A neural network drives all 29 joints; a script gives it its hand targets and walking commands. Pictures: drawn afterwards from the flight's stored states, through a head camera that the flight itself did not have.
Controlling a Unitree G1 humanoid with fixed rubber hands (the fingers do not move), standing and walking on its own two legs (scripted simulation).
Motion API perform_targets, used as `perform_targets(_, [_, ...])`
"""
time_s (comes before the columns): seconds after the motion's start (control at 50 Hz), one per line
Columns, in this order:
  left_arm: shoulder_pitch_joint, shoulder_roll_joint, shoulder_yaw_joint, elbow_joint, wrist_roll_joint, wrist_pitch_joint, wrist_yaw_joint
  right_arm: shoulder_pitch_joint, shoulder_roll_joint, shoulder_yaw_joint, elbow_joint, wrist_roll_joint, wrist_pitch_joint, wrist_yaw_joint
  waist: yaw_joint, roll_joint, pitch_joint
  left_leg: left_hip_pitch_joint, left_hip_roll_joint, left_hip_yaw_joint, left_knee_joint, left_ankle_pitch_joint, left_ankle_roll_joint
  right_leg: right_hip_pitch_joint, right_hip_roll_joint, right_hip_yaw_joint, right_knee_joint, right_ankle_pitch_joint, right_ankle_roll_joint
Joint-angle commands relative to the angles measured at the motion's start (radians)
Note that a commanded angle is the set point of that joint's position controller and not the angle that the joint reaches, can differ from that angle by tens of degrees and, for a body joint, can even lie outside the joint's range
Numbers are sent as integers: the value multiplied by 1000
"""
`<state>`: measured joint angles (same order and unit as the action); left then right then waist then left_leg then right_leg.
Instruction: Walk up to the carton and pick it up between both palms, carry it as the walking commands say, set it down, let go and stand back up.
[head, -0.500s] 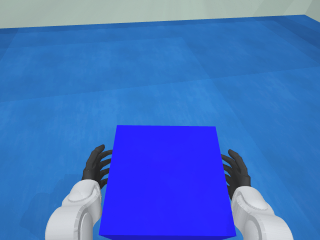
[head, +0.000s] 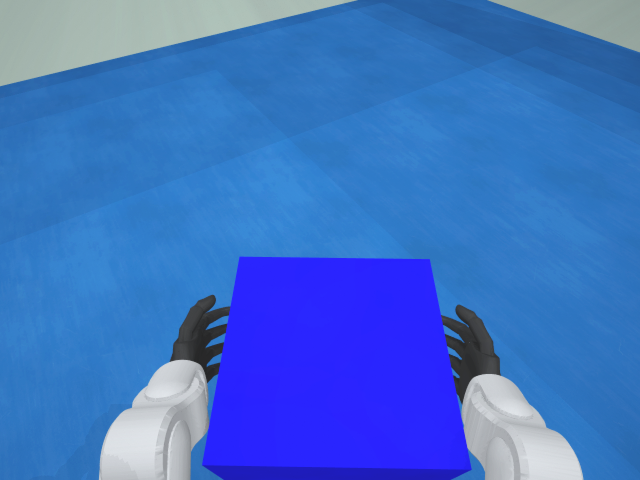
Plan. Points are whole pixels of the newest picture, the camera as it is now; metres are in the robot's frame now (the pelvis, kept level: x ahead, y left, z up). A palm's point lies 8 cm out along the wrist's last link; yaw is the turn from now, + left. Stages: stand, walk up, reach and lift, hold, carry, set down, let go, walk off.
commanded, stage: carry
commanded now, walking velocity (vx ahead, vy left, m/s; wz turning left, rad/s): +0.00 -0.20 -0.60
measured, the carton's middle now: (331, 386) +0.24 -0.01 +0.01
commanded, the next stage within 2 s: none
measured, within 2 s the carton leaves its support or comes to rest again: neither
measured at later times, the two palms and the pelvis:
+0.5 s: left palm (392, 359) +0.23 -0.07 +0.11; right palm out of the picture +0.12 -0.34 +0.11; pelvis -0.04 -0.13 +0.02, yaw -19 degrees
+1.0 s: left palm (599, 443) +0.16 -0.24 +0.10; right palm out of the picture -0.01 -0.49 +0.11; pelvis -0.12 -0.24 +0.02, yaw -35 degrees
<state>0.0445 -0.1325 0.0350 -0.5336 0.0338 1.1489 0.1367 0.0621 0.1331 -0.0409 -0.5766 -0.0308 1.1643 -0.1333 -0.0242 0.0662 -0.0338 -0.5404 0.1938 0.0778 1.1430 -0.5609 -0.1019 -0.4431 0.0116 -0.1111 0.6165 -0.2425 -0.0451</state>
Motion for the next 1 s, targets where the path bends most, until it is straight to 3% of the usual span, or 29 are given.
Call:
perform_targets(0.0, [-335, -830, -615, -122, -262, -31, -130, -408, 850, 712, -125, 295, -39, 121, 21, -232, -281, -34, -50, -13, -54, 70, 27, 245, -206, 245, -194, 343, -136])
perform_targets(0.08, [-327, -786, -652, -131, -254, -22, -124, -316, 800, 662, -76, 260, -39, 114, 25, -197, -283, 68, -95, -9, -262, 88, 60, 191, -232, 359, -242, 304, -146])
perform_targets(0.14, [-348, -766, -674, -142, -255, -8, -119, -286, 776, 634, -58, 245, -36, 114, 14, -179, -277, 306, -95, 14, -528, 184, 95, 55, -170, 335, -258, 232, -64])
perform_targets(0.16, [-365, -761, -678, -143, -255, -1, -116, -270, 773, 627, -44, 239, -35, 114, -8, -130, -271, 508, -29, -10, -763, 286, 125, -85, -100, 248, -201, 177, 24])
perform_targets(0.18, [-369, -757, -682, -160, -254, 6, -118, -259, 769, 614, -20, 230, -37, 111, -19, 232, -247, 578, 316, -364, -912, 321, 250, -260, 41, 93, 151, -122, 112])
perform_targets(0.2, [-409, -744, -691, -181, -255, 9, -121, -240, 764, 596, -3, 218, -40, 108, -5, 340, -179, 434, 497, -456, -892, 543, 346, -325, -2, 99, 489, -327, 93])
perform_targets(0.22, [-427, -753, -695, -173, -263, 10, -124, -253, 774, 598, -26, 223, -41, 108, 4, 162, -171, 379, 413, -329, -847, 626, 320, -270, -55, 192, 622, -267, 72])
perform_targets(0.26, [-408, -786, -686, -139, -261, 5, -126, -315, 773, 607, -58, 230, -45, 121, 11, 42, -157, 351, 282, -105, -818, 614, 247, -258, -72, 149, 673, -132, 85])
perform_targets(0.3, [-360, -772, -659, -105, -240, 4, -119, -319, 757, 606, -62, 233, -42, 120, 15, 87, -151, 413, 212, 6, -760, 754, 201, -261, -70, 81, 534, -97, 100])
perform_targets(0.34, [-350, -765, -651, -107, -232, 5, -106, -326, 735, 603, -87, 243, -36, 115, 7, 149, -150, 424, 215, 47, -751, 836, 188, -217, -56, 4, 390, -134, 107])
perform_targets(0.44, [-316, -732, -628, -114, -218, 25, -89, -292, 711, 603, -90, 239, -16, 102, -6, 268, -194, 433, 247, 118, -718, 741, 126, -33, -34, -89, 45, -119, 96])
perform_targets(0.48, [-300, -722, -618, -105, -217, 33, -90, -300, 707, 613, -91, 236, -11, 98, 7, 241, -220, 410, 260, 134, -641, 689, 81, 76, -14, -101, -113, -53, 78])
perform_targets(0.5, [-280, -714, -608, -90, -216, 36, -92, -305, 706, 619, -93, 234, -8, 97, 18, 157, -247, 349, 223, 154, -523, 643, 50, 194, 5, -84, -184, -37, 64])
perform_targets(0.52, [-263, -710, -594, -81, -214, 33, -96, -315, 700, 623, -94, 233, -5, 98, 35, -3, -228, 219, 172, 165, -357, 443, 23, 282, -45, -4, -291, 22, 46])
perform_targets(0.54, [-270, -683, -573, -74, -207, 30, -97, -304, 693, 637, -92, 230, 4, 101, 19, -296, -219, -41, 50, 196, -167, -65, -28, 370, -287, 334, -335, 194, -28])
perform_targets(0.56, [-275, -689, -575, -85, -222, 19, -101, -330, 700, 659, -99, 245, 8, 105, 15, -408, -210, -160, -7, 101, 9, -232, -37, 336, -389, 485, -269, 501, -138])
perform_targets(0.58, [-281, -729, -585, -101, -245, 10, -115, -358, 772, 679, -78, 269, -3, 110, 10, -278, -206, -147, 10, 1, 76, -182, -15, 375, -289, 344, -134, 833, -109])
perform_targets(0.6, [-284, -750, -593, -104, -250, -1, -119, -339, 778, 682, -89, 268, -7, 115, 19, -309, -274, -164, -19, 19, 74, -109, -5, 372, -285, 298, -137, 735, -143])
perform_targets(0.66, [-333, -833, -604, -130, -265, -36, -137, -448, 867, 727, -152, 310, -40, 123, 24, -264, -288, -50, -37, -3, -9, 98, 8, 254, -193, 224, -193, 325, -123])
perform_targets(0.7, [-329, -830, -620, -132, -268, -41, -141, -414, 856, 712, -140, 296, -51, 117, 28, -244, -280, -22, -70, 3, -107, 102, 28, 223, -206, 286, -237, 217, -148])
perform_targets(0.78, [-309, -770, -656, -136, -262, -24, -134, -297, 794, 652, -69, 252, -43, 109, 34, -200, -280, 65, -117, 9, -302, 107, 61, 198, -225, 397, -273, 237, -169])
perform_targets(0.82, [-324, -755, -672, -144, -262, -14, -132, -283, 777, 634, -56, 241, -39, 109, 32, -184, -271, 186, -138, 32, -447, 142, 76, 136, -193, 395, -303, 212, -127])
perform_targets(0.84, [-339, -751, -679, -147, -264, -8, -130, -276, 774, 628, -48, 237, -37, 109, 21, -178, -271, 326, -129, 52, -585, 206, 92, 57, -150, 349, -307, 192, -71])
perform_targets(0.86, [-357, -747, -680, -146, -262, -2, -128, -267, 771, 623, -37, 234, -35, 109, 0, -151, -278, 541, -65, 36, -797, 295, 119, -75, -84, 271, -262, 145, 19])
perform_targets(0.88, [-363, -747, -687, -165, -264, 6, -130, -258, 765, 613, -21, 224, -38, 107, -13, 165, -249, 639, 247, -263, -937, 266, 220, -256, 51, 115, 30, -61, 123])
perform_targets(0.9, [-413, -737, -697, -190, -270, 10, -133, -239, 765, 587, 5, 213, -40, 105, -1, 349, -176, 472, 499, -417, -919, 468, 327, -328, -1, 81, 389, -298, 90])
perform_targets(0.92, [-426, -744, -696, -176, -275, 12, -135, -242, 770, 589, -19, 216, -42, 106, 8, 154, -170, 409, 423, -297, -876, 580, 303, -269, -59, 174, 542, -243, 64])
perform_targets(0.94, [-422, -764, -694, -155, -277, 9, -136, -282, 765, 587, -41, 216, -43, 112, 9, 62, -159, 345, 352, -168, -856, 563, 269, -241, -72, 168, 618, -184, 68])
perform_targets(0.98, [-374, -776, -669, -106, -260, 11, -133, -312, 759, 599, -50, 223, -41, 117, 14, 32, -145, 370, 252, -19, -798, 656, 224, -262, -76, 118, 620, -85, 82])
